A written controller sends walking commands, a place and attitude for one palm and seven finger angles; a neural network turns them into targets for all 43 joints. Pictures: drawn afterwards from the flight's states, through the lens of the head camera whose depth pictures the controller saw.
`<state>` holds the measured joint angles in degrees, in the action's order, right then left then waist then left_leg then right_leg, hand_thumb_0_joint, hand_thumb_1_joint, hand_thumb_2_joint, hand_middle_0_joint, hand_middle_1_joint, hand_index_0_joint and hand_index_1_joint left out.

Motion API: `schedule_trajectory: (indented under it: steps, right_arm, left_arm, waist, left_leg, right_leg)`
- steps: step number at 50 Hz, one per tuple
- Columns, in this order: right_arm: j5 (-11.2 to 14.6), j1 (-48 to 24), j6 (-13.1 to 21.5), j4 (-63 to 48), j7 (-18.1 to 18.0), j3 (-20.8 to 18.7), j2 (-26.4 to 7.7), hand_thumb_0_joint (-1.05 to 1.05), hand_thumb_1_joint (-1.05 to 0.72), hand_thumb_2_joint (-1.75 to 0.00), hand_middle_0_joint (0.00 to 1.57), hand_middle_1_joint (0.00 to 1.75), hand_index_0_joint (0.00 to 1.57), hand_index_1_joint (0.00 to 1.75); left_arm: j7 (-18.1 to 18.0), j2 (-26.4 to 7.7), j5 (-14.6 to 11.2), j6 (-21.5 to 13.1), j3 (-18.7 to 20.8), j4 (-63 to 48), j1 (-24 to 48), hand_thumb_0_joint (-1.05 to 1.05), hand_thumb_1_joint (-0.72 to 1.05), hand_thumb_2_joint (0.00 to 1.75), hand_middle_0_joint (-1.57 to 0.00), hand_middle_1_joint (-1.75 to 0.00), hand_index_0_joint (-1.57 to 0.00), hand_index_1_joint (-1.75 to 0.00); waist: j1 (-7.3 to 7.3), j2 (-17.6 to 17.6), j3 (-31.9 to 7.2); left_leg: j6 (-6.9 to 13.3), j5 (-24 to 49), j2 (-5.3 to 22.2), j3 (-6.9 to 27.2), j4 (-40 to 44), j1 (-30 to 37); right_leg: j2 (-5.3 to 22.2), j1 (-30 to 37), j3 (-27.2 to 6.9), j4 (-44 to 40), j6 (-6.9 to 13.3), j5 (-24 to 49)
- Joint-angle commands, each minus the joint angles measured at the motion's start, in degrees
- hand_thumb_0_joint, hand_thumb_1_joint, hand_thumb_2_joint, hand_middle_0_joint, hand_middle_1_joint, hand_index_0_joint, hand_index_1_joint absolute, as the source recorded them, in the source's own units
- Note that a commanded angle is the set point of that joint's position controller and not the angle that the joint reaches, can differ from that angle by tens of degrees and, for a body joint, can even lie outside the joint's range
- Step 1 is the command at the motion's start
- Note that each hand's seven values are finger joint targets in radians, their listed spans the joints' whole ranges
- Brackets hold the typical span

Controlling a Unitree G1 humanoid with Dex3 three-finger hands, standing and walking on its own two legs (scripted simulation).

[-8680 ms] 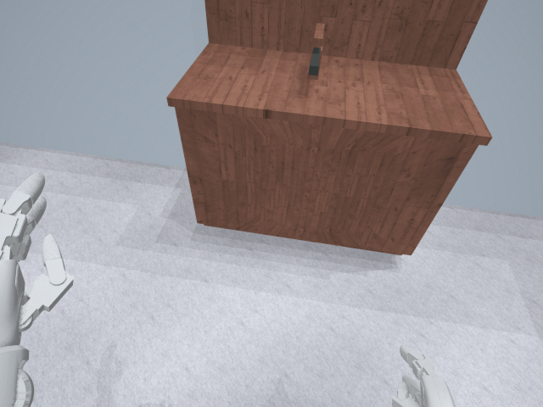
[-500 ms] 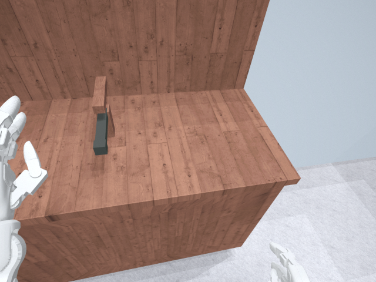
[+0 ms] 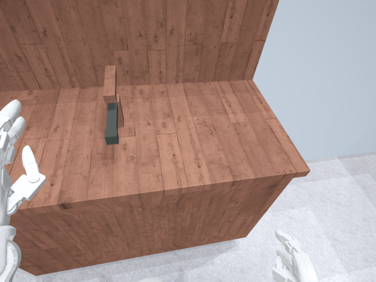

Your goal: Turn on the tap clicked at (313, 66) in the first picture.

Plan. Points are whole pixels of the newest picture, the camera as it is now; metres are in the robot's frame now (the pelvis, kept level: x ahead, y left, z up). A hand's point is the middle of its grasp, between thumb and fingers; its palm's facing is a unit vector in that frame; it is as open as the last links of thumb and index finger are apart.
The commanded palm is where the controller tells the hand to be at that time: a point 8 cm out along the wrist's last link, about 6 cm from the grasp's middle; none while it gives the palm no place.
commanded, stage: look again from close up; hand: left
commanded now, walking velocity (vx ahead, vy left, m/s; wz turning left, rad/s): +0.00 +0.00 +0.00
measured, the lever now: (111, 137) +0.40 +0.24 +0.05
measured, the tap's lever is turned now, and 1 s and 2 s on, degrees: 0 0 0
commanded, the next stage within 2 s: shuffle to correct the standing spot in 0.32 s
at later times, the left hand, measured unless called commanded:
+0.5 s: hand (58, 170) +0.23 +0.25 +0.16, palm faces +0.41 -0.85 -0.32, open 7.4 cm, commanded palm +0.18 +0.28 +0.18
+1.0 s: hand (120, 141) +0.30 +0.17 +0.16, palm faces +0.32 -0.89 -0.32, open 7.4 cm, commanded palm +0.25 +0.21 +0.18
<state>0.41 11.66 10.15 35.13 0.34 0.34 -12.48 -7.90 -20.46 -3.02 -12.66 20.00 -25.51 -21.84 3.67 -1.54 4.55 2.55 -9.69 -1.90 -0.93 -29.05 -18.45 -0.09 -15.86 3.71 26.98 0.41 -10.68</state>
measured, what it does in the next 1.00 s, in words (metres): shifts its weight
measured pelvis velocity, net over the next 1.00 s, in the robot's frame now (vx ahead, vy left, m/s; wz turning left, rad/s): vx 0.07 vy -0.06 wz -0.06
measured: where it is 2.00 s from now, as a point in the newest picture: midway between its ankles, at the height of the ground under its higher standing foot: outside the picture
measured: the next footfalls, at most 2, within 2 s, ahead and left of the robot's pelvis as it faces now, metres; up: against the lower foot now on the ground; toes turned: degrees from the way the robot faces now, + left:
none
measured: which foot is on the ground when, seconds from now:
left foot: down 0.00-1.00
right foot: down 0.00-1.00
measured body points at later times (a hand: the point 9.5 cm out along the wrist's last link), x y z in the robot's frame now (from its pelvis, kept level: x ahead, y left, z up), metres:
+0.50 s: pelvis +0.01 +0.00 +0.00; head +0.01 +0.01 +0.45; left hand +0.20 +0.29 +0.18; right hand +0.19 -0.23 -0.06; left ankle +0.10 +0.08 -0.73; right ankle +0.08 -0.12 -0.73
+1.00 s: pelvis +0.07 -0.06 +0.00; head +0.08 -0.05 +0.45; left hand +0.28 +0.22 +0.18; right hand +0.23 -0.29 -0.08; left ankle +0.10 +0.07 -0.73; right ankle +0.09 -0.12 -0.73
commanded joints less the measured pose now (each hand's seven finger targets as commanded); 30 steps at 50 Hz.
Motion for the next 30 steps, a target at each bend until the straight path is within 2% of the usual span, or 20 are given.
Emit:
schedule_trajectory:
  steps: [1,2,3,5,6,7,11,12,13,15,16,17,19,21,22,25,26,27,28,30]
  right_arm:
    - [0.53,-6.11,2.97,-9.38,-0.98,-2.65,-8.18,0.0,-0.9,-0.9,0.2,0.3,0.2,0.3]
    - [0.41,-6.07,2.91,-9.66,-1.11,-2.45,-7.69,0.0,-0.9,-0.9,0.2,0.3,0.2,0.3]
    - [0.4,-6.2,2.99,-10.1,-1.18,-2.4,-7.69,0.0,-0.9,-0.9,0.2,0.3,0.2,0.3]
    - [0.29,-6.23,2.75,-10.45,-1.3,-2.37,-7.45,0.0,-0.9,-0.9,0.2,0.3,0.2,0.3]
    - [0.21,-6.65,2.5,-10.42,-1.36,-2.4,-7.61,0.0,-0.9,-0.9,0.2,0.3,0.2,0.3]
    - [0.03,-6.51,2.24,-10.52,-1.45,-2.18,-6.95,0.0,-0.9,-0.9,0.2,0.3,0.2,0.3]
    - [0.01,-6.26,1.72,-10.66,-1.59,-2.3,-6.96,0.0,-0.9,-0.9,0.2,0.3,0.2,0.3]
    - [-0.07,-5.96,1.46,-10.54,-1.64,-2.11,-6.67,0.0,-0.9,-0.9,0.2,0.3,0.2,0.3]
    - [0.05,-5.71,1.42,-10.65,-1.74,-2.17,-6.94,0.0,-0.9,-0.9,0.2,0.3,0.2,0.3]
    - [0.26,-5.53,1.27,-10.66,-1.93,-2.17,-6.96,0.0,-0.9,-0.9,0.2,0.3,0.2,0.3]
    - [0.31,-6.06,1.08,-10.6,-2.1,-2.03,-7.1,0.0,-0.9,-0.9,0.2,0.3,0.2,0.3]
    - [0.11,-5.88,0.92,-10.56,-2.25,-1.75,-6.87,0.0,-0.9,-0.9,0.2,0.3,0.2,0.3]
    - [0.18,-5.85,0.88,-10.62,-2.51,-1.83,-6.97,0.0,-0.9,-0.9,0.2,0.3,0.2,0.3]
    - [0.18,-6.89,0.76,-10.61,-2.75,-1.63,-6.89,0.0,-0.9,-0.9,0.2,0.3,0.2,0.3]
    - [-0.13,-6.9,0.69,-10.31,-2.84,-1.4,-6.52,0.0,-0.9,-0.9,0.2,0.3,0.2,0.3]
    - [-0.16,-6.93,0.69,-10.87,-2.96,-1.81,-6.35,0.0,-0.9,-0.9,0.2,0.3,0.2,0.3]
    - [-0.09,-7.42,0.68,-11.01,-3.0,-1.73,-6.41,0.0,-0.9,-0.9,0.2,0.3,0.2,0.3]
    - [-0.33,-7.37,0.51,-11.09,-3.04,-1.66,-6.32,0.0,-0.9,-0.9,0.2,0.3,0.2,0.3]
    - [-0.27,-7.55,0.42,-11.4,-3.02,-1.77,-6.14,0.0,-0.9,-0.9,0.2,0.3,0.2,0.3]
    - [-0.24,-7.44,0.04,-11.69,-2.77,-1.99,-5.91,0.0,-0.9,-0.9,0.2,0.3,0.2,0.3]
  left_arm:
    - [-0.52,-10.58,0.41,-2.92,4.48,-13.43,7.65,0.0,0.9,0.9,-0.2,-0.3,-0.2,-0.3]
    - [-0.44,-9.16,0.68,-3.13,3.49,-14.01,7.52,0.0,0.9,0.9,-0.2,-0.3,-0.2,-0.3]
    - [-0.48,-9.45,0.9,-3.18,3.9,-14.38,7.37,0.0,0.9,0.9,-0.2,-0.3,-0.2,-0.3]
    - [-0.4,-9.74,0.98,-3.08,4.63,-14.72,5.79,0.0,0.9,0.9,-0.2,-0.3,-0.2,-0.3]
    - [-0.5,-11.85,0.97,-2.85,6.51,-14.54,4.8,0.0,0.9,0.9,-0.2,-0.3,-0.2,-0.3]
    - [-0.26,-9.93,0.89,-2.95,5.14,-15.04,4.59,0.0,0.9,0.9,-0.2,-0.3,-0.2,-0.3]
    - [0.14,-10.78,0.34,-2.13,6.77,-12.65,1.78,0.0,0.9,0.9,-0.2,-0.3,-0.2,-0.3]
    - [0.42,-9.03,0.19,-2.03,5.31,-12.05,1.9,0.0,0.9,0.9,-0.2,-0.3,-0.2,-0.3]
    - [0.48,-9.08,0.14,-1.83,5.38,-11.69,2.05,0.0,0.9,0.9,-0.2,-0.3,-0.2,-0.3]
    - [0.62,-8.59,0.12,-1.43,4.8,-11.04,2.09,0.0,0.9,0.9,-0.2,-0.3,-0.2,-0.3]
    - [0.54,-9.13,0.18,-1.09,5.11,-10.84,2.1,0.0,0.9,0.9,-0.2,-0.3,-0.2,-0.3]
    - [0.64,-7.88,0.28,-0.99,3.88,-10.53,2.58,0.0,0.9,0.9,-0.2,-0.3,-0.2,-0.3]
    - [0.57,-7.93,0.47,-0.78,3.69,-10.77,4.18,0.0,0.9,0.9,-0.2,-0.3,-0.2,-0.3]
    - [0.32,-9.74,0.75,-0.51,4.68,-12.29,5.98,0.0,0.9,0.9,-0.2,-0.3,-0.2,-0.3]
    - [0.51,-8.04,0.76,-0.59,3.22,-12.07,6.65,0.0,0.9,0.9,-0.2,-0.3,-0.2,-0.3]
    - [0.29,-8.77,0.82,-0.58,4.21,-13.78,7.94,0.0,0.9,0.9,-0.2,-0.3,-0.2,-0.3]
    - [0.23,-9.8,0.8,-0.57,4.99,-15.26,8.28,0.0,0.9,0.9,-0.2,-0.3,-0.2,-0.3]
    - [0.26,-8.43,0.86,-0.6,3.92,-15.46,7.94,0.0,0.9,0.9,-0.2,-0.3,-0.2,-0.3]
    - [0.21,-8.67,0.88,-0.39,4.24,-15.21,7.29,0.0,0.9,0.9,-0.2,-0.3,-0.2,-0.3]
    - [0.41,-8.66,0.71,0.23,4.34,-15.04,5.94,0.0,0.9,0.9,-0.2,-0.3,-0.2,-0.3]
  waist:
    - [-1.74,7.6,-7.44]
    - [-1.66,8.69,-7.64]
    - [-1.49,9.0,-7.52]
    - [-1.4,8.31,-7.43]
    - [-1.3,8.92,-7.49]
    - [-1.35,7.85,-7.59]
    - [-1.57,4.3,-7.55]
    - [-1.84,3.63,-7.41]
    - [-1.97,3.22,-7.06]
    - [-2.25,2.72,-6.98]
    - [-2.19,4.07,-6.48]
    - [-2.28,3.35,-6.27]
    - [-2.3,2.96,-5.77]
    - [-2.1,4.65,-5.71]
    - [-2.25,4.41,-6.08]
    - [-1.99,6.1,-7.12]
    - [-2.01,8.79,-7.86]
    - [-2.04,10.58,-8.03]
    - [-1.79,11.31,-7.94]
    - [-1.8,10.75,-8.32]
  left_leg:
    - [-0.79,-21.4,7.37,10.52,12.03,2.17]
    - [-0.65,-24.4,8.15,11.5,13.84,0.58]
    - [-0.57,-26.45,8.59,12.41,15.39,-1.04]
    - [-0.63,-26.7,8.46,11.96,15.49,-2.31]
    - [-0.76,-25.86,8.52,12.03,15.74,-1.59]
    - [-0.8,-25.39,8.49,11.61,15.56,-1.63]
    - [-1.23,-18.65,7.0,8.44,11.14,2.04]
    - [-1.25,-17.94,6.95,7.79,10.19,2.94]
    - [-1.3,-17.37,6.9,7.9,9.85,3.19]
    - [-1.31,-18.58,6.89,7.47,9.2,4.14]
    - [-1.4,-19.25,7.18,7.92,10.04,4.59]
    - [-1.18,-20.83,7.42,8.29,10.8,3.48]
    - [-1.1,-20.97,7.39,8.1,10.71,2.8]
    - [-1.01,-20.25,7.42,8.11,10.96,3.43]
    - [-1.01,-21.19,7.84,8.08,11.28,3.67]
    - [-0.92,-25.03,10.05,9.27,14.4,2.9]
    - [-1.01,-26.71,11.14,10.3,16.26,3.51]
    - [-0.65,-28.84,12.23,11.01,17.66,2.68]
    - [-0.41,-29.41,12.86,11.12,18.03,1.68]
    - [-0.26,-28.54,13.15,9.8,17.25,1.5]
  right_leg:
    - [3.73,0.74,-7.11,-5.17,0.81,-13.4]
    - [3.12,2.27,-6.39,-3.64,0.56,-12.55]
    - [2.53,3.83,-6.05,-2.49,0.39,-11.63]
    - [2.43,5.42,-5.88,-2.4,0.43,-10.81]
    - [2.44,5.08,-5.94,-2.43,0.46,-10.43]
    - [2.42,5.64,-5.57,-2.44,0.43,-9.76]
    - [3.91,2.89,-7.41,-6.97,1.11,-11.18]
    - [4.16,1.75,-7.77,-7.66,1.17,-11.77]
    - [4.28,1.11,-8.26,-8.23,1.27,-12.4]
    - [4.55,-0.71,-8.82,-9.16,1.23,-15.2]
    - [4.36,-1.72,-8.56,-8.96,1.19,-15.81]
    - [3.87,-1.11,-8.2,-8.72,0.92,-15.51]
    - [3.78,-0.77,-8.19,-8.63,0.86,-15.56]
    - [3.94,-0.63,-8.25,-8.51,0.92,-14.8]
    - [3.36,-0.68,-8.0,-7.94,0.89,-14.08]
    - [1.47,1.39,-7.02,-4.15,0.88,-11.41]
    - [0.71,1.55,-6.25,-1.87,0.71,-10.64]
    - [0.03,2.44,-5.06,0.53,0.56,-9.37]
    - [-0.11,3.33,-4.38,1.5,0.53,-8.92]
    - [-0.21,4.45,-3.71,1.21,0.77,-8.61]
